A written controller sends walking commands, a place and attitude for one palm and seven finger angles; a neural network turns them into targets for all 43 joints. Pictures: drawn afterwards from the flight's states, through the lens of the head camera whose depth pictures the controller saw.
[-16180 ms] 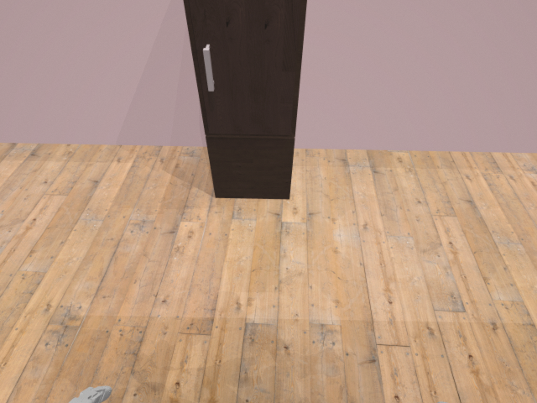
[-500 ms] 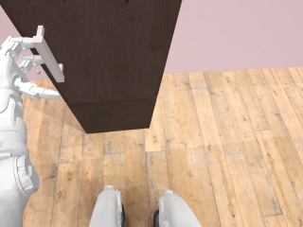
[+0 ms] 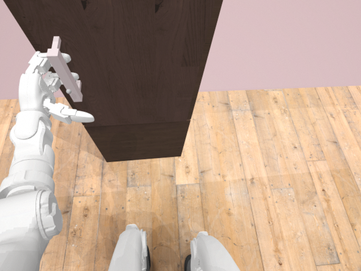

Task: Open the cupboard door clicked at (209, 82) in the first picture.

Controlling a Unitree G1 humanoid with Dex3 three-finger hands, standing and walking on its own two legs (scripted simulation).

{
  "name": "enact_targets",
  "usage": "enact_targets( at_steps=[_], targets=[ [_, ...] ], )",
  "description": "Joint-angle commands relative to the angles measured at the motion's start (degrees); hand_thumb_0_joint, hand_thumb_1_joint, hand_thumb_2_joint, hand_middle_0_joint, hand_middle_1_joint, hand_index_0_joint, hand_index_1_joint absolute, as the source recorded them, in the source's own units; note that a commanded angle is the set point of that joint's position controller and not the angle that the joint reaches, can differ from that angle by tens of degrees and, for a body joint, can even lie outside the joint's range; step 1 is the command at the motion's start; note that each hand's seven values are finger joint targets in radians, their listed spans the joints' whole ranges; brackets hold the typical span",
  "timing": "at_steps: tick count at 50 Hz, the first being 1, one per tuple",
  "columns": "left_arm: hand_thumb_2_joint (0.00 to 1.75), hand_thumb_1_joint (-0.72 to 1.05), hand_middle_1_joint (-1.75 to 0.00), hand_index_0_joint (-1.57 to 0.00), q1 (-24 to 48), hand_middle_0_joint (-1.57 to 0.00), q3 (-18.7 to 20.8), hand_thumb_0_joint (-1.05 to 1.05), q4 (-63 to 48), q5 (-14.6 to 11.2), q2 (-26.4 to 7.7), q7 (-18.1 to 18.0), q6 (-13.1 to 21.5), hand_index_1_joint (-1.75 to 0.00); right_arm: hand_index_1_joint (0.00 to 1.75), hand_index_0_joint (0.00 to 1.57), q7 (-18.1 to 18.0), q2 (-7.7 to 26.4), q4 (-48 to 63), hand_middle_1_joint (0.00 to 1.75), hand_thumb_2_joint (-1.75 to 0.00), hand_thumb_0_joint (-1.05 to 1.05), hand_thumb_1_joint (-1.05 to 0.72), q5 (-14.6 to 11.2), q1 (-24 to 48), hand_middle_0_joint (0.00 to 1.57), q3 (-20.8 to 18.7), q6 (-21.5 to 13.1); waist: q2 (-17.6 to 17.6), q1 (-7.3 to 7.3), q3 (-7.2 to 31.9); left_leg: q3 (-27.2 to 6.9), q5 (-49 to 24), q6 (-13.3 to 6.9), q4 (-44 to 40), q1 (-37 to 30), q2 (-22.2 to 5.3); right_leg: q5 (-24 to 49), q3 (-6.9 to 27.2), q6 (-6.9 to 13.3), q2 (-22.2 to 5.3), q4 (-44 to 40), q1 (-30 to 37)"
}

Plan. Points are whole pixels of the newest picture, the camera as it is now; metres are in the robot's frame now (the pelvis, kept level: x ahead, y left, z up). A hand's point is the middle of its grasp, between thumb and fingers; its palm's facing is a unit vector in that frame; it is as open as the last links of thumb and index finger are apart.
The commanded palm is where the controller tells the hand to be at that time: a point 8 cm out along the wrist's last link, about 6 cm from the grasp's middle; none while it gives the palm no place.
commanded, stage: slide the fingers in behind the handle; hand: left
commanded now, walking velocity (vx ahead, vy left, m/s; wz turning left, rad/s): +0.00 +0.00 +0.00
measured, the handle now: (68, 72) +0.53 +0.23 +0.05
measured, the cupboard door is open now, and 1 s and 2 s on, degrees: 0 0 21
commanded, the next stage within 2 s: close the thumb around the handle in 0.58 s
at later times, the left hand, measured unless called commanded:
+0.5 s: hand (76, 91) +0.48 +0.21 +0.05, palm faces +0.08 -1.00 -0.02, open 13.9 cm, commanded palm +0.46 +0.25 +0.05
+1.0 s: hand (73, 92) +0.47 +0.21 +0.06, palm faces +0.08 -1.00 -0.02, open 11.0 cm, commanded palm +0.45 +0.25 +0.05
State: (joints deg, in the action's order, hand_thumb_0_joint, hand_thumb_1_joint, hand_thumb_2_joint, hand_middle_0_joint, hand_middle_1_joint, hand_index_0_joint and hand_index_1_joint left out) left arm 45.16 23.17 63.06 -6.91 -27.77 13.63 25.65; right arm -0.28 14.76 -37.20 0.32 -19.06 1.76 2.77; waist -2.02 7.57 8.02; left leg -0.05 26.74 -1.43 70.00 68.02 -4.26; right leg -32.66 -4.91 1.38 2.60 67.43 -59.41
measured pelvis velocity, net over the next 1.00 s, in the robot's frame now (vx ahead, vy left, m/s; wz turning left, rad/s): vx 0.00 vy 0.00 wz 0.00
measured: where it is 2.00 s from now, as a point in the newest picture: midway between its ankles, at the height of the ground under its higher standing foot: outside the picture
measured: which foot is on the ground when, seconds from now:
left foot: down 0.00-1.00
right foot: down 0.00-1.00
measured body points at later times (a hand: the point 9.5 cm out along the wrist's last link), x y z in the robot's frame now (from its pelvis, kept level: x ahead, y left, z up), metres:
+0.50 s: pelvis +0.00 -0.01 +0.00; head +0.13 +0.02 +0.43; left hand +0.47 +0.26 +0.05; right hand +0.03 -0.27 -0.12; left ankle +0.05 +0.10 -0.63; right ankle -0.01 -0.11 -0.63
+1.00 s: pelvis +0.00 +0.00 +0.00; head +0.13 +0.02 +0.43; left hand +0.46 +0.26 +0.06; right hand +0.04 -0.27 -0.12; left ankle +0.05 +0.10 -0.63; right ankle -0.01 -0.11 -0.63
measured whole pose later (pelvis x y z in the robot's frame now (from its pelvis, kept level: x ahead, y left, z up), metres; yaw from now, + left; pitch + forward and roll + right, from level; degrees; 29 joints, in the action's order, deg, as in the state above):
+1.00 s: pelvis +0.00 +0.00 +0.00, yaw +0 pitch +24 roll -4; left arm 43.2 22.8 61.7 -7.1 -25.9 12.9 28.1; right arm 0.0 14.7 -37.1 0.2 -18.7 1.5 3.2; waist -2.0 7.5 8.5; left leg 0.3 26.7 -1.2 70.0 67.1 -4.4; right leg -32.7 -4.4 1.6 2.8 67.9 -58.9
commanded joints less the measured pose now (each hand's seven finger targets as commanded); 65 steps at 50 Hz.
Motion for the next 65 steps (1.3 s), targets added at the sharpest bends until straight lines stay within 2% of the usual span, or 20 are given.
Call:
enact_targets(
  at_steps=[1, 4, 9, 11, 14, 16, 17, 24, 26, 31, 34, 36, 43, 47, 50, 53, 57, 59, 63, 65],
  targets=[
    [0.30, -0.50, -1.20, -0.30, 24.40, -0.30, -0.54, 0.00, -12.65, -0.42, -11.45, -0.10, 4.94, -1.20, 0.30, 0.20, -0.86, 10.32, 2.22, 0.30, -0.90, 0.00, -0.90, 0.45, -9.18, 0.20, -4.08, -0.59, -6.96, 2.20, 27.18, -4.60, -19.18, -0.57, -5.64, -31.57, 1.52, 18.51, 2.81, 0.02, 1.34, -8.85, 1.09],
    [0.30, -0.50, -1.20, -0.30, 23.55, -0.30, -1.00, 0.00, -11.99, -0.82, -10.30, -0.09, 4.84, -1.20, 0.30, 0.20, -0.72, 10.14, 2.28, 0.30, -0.90, 0.00, -0.90, 0.30, -8.74, 0.20, -4.07, -0.52, -7.55, 1.71, 27.10, -4.37, -18.44, -0.38, -5.92, -31.51, 1.62, 17.89, 2.77, 0.00, 1.27, -9.10, 1.23],
    [0.30, -0.50, -1.20, -0.30, 22.89, -0.30, 2.47, 0.00, -10.58, -0.61, -13.94, -1.52, 4.26, -1.20, 0.30, 0.20, -0.82, 10.37, 2.99, 0.30, -0.90, 0.00, -0.90, 0.38, -8.68, 0.20, -3.89, -0.32, -5.00, 1.08, 26.75, -3.70, -16.68, -0.68, -5.55, -27.43, 1.77, 17.76, 3.33, -0.32, 1.15, -8.77, 3.46],
    [0.30, -0.50, -1.20, -0.30, 23.49, -0.30, 2.43, 0.00, -11.73, 0.23, -14.68, -1.89, 4.73, -1.20, 0.30, 0.20, -0.71, 10.20, 3.12, 0.30, -0.90, 0.00, -0.90, 0.48, -8.90, 0.20, -3.82, -0.31, -6.26, 0.90, 27.73, -3.55, -17.86, -0.76, -5.08, -27.72, 1.85, 19.33, 3.72, -0.20, 1.20, -8.26, 4.18],
    [0.30, -0.50, -1.20, -0.30, 21.99, -0.30, 0.64, 0.00, -12.78, 0.15, -12.07, -1.69, 4.99, -1.20, 0.30, 0.20, -0.47, 9.95, 3.33, 0.30, -0.90, 0.00, -0.90, 0.35, -8.66, 0.20, -3.95, -0.02, -7.45, 0.73, 28.60, -3.72, -19.39, -0.38, -5.63, -30.45, 1.74, 19.83, 3.27, -0.16, 1.20, -8.49, 3.35],
    [0.30, -0.50, -1.20, -0.30, 22.32, -0.30, 0.63, 0.00, -12.70, -0.51, -11.57, -1.39, 5.05, -1.20, 0.30, 0.20, -0.50, 9.98, 3.19, 0.30, -0.90, 0.00, -0.90, 0.41, -8.85, 0.20, -4.01, -0.08, -5.64, 1.23, 28.48, -3.68, -19.20, -0.65, -5.27, -29.43, 1.86, 20.33, 3.40, -0.23, 1.33, -8.49, 4.19],
    [0.30, -0.50, -1.20, -0.30, 21.91, -0.30, 1.73, 0.00, -11.84, -0.67, -13.05, -1.35, 4.83, -1.20, 0.30, 0.20, -0.64, 10.25, 3.11, 0.30, -0.90, 0.00, -0.90, 0.20, -8.61, 0.20, -4.06, 0.03, -5.59, 1.04, 27.77, -3.46, -18.32, -0.56, -5.33, -28.65, 1.73, 19.89, 3.63, -0.38, 1.28, -8.82, 4.14],
    [0.30, -0.50, -1.20, -0.30, 23.29, -0.30, 1.33, 0.00, -11.39, -0.72, -13.02, -1.08, 4.74, -1.20, 0.30, 0.20, -0.88, 10.07, 2.89, 0.30, -0.90, 0.00, -0.90, 0.06, -8.50, 0.20, -3.87, -0.20, -4.61, 1.48, 25.98, -3.19, -15.69, -0.83, -5.42, -26.24, 1.89, 18.13, 4.06, -0.55, 1.21, -9.25, 4.62],
    [0.30, -0.50, -1.20, -0.30, 22.99, -0.30, 2.05, 0.00, -11.97, -0.54, -14.15, -1.08, 5.19, -1.20, 0.30, 0.20, -0.97, 10.24, 3.00, 0.30, -0.90, 0.00, -0.90, 0.18, -8.58, 0.20, -3.86, -0.33, -5.63, 1.12, 26.96, -3.20, -16.22, -0.87, -5.19, -26.74, 1.90, 18.42, 4.22, -0.33, 1.27, -8.80, 4.39],
    [0.30, -0.50, -1.20, -0.30, 21.16, -0.30, 1.01, 0.00, -14.02, -1.09, -11.85, -0.75, 5.88, -1.20, 0.30, 0.20, -0.65, 9.95, 3.13, 0.30, -0.90, 0.00, -0.90, 0.28, -8.60, 0.20, -4.16, -0.43, -7.50, 0.40, 30.07, -3.54, -20.03, -0.48, -5.49, -30.94, 1.85, 20.80, 3.57, -0.08, 1.27, -8.37, 4.57],
    [0.30, -0.50, -1.20, -0.30, 19.35, -0.30, 0.59, 0.00, -12.09, -1.35, -11.12, -0.65, 4.70, -1.20, 0.30, 0.20, -0.58, 10.05, 2.99, 0.30, -0.90, 0.00, -0.90, -0.01, -8.49, 0.20, -4.08, -0.01, -5.33, 0.63, 27.15, -3.39, -18.56, -0.50, -6.04, -29.08, 1.86, 20.11, 3.33, -0.37, 1.27, -9.08, 4.73],
    [0.35, -0.39, -1.21, -0.31, 20.35, -0.31, 1.34, 0.00, -11.25, -1.31, -12.02, -0.86, 4.24, -1.21, 0.30, 0.20, -0.70, 10.15, 2.92, 0.30, -0.90, 0.00, -0.90, -0.02, -8.72, 0.20, -4.05, -0.05, -3.57, 0.95, 25.54, -3.25, -16.80, -0.80, -6.00, -26.93, 2.00, 19.37, 3.68, -0.46, 1.31, -9.37, 5.49],
    [0.52, 0.00, -1.25, -0.34, 22.09, -0.34, 1.84, 0.00, -13.63, -1.05, -12.56, -1.79, 6.20, -1.25, 0.30, 0.20, -0.81, 9.96, 2.75, 0.30, -0.90, 0.00, -0.90, 0.22, -8.17, 0.20, -4.15, -0.40, -4.91, 0.87, 27.00, -3.31, -17.50, -0.64, -5.70, -28.42, 1.92, 19.44, 3.85, -0.46, 1.21, -9.14, 4.78],
    [0.61, 0.23, -1.28, -0.35, 21.04, -0.35, 0.59, 0.00, -14.44, -0.91, -11.40, -0.94, 6.70, -1.28, 0.30, 0.20, -0.65, 9.80, 2.83, 0.30, -0.90, 0.00, -0.90, 0.20, -7.83, 0.20, -4.14, -0.46, -7.95, 0.30, 28.99, -3.45, -19.52, -0.32, -5.83, -30.94, 1.93, 20.53, 3.60, -0.19, 1.16, -8.60, 4.36],
    [0.68, 0.40, -1.30, -0.36, 18.83, -0.36, 1.50, 0.00, -10.37, -1.32, -12.55, -0.34, 4.88, -1.30, 0.30, 0.20, -0.85, 10.26, 2.88, 0.30, -0.90, 0.00, -0.90, -0.04, -7.88, 0.20, -3.97, -0.05, -3.68, 0.89, 24.66, -3.09, -16.09, -0.65, -6.02, -26.55, 1.97, 18.70, 3.79, -0.52, 1.25, -9.56, 5.06],
    [0.76, 0.56, -1.31, -0.38, 20.89, -0.38, 1.14, 0.00, -10.05, -1.33, -12.72, 0.00, 4.11, -1.31, 0.30, 0.20, -1.09, 10.24, 3.10, 0.30, -0.90, 0.00, -0.90, -0.22, -7.57, 0.20, -3.78, -0.14, -5.36, 0.98, 24.07, -3.23, -14.77, -0.65, -6.02, -25.94, 2.01, 17.29, 3.84, -0.41, 1.14, -9.43, 4.02],
    [0.85, 0.79, -1.34, -0.39, 22.26, -0.39, 1.44, 0.00, -14.41, -1.57, -12.67, -0.17, 5.63, -1.34, 0.30, 0.20, -1.09, 10.27, 3.17, 0.30, -0.90, 0.00, -0.90, 0.09, -7.84, 0.20, -4.13, -0.43, -7.69, 0.24, 29.09, -4.04, -18.99, -0.26, -6.05, -31.58, 1.66, 18.88, 3.23, -0.03, 1.14, -8.47, 2.89],
    [0.90, 0.90, -1.35, -0.40, 21.92, -0.40, 0.11, 0.00, -15.80, -1.81, -10.51, -0.40, 6.46, -1.35, 0.30, 0.20, -0.80, 9.93, 3.23, 0.30, -0.90, 0.00, -0.90, 0.21, -7.60, 0.20, -4.21, -0.60, -8.88, 0.10, 30.17, -4.35, -19.98, 0.02, -6.21, -33.84, 1.65, 18.68, 2.80, 0.09, 1.25, -8.51, 2.23],
    [0.90, 0.90, -1.35, -0.40, 23.31, -0.40, -1.96, 0.00, -14.69, -1.15, -8.32, -1.36, 6.43, -1.35, 0.30, 0.20, -0.78, 10.05, 2.29, 0.30, -0.90, 0.00, -0.90, 0.29, -7.87, 0.20, -4.39, -0.51, -7.22, 1.56, 28.03, -5.02, -19.02, 0.04, -6.70, -34.13, 1.38, 17.42, 2.37, -0.09, 1.30, -8.98, 0.35],
    [0.90, 0.90, -1.35, -0.40, 23.62, -0.40, -1.26, 0.00, -15.45, -0.73, -9.43, -1.92, 6.53, -1.35, 0.30, 0.20, -0.80, 10.26, 2.12, 0.30, -0.90, 0.00, -0.90, 0.36, -8.03, 0.20, -4.52, -0.55, -7.65, 1.15, 28.42, -5.14, -18.61, 0.15, -7.09, -34.77, 1.38, 16.96, 2.38, 0.03, 1.32, -9.19, 0.70]
  ],
)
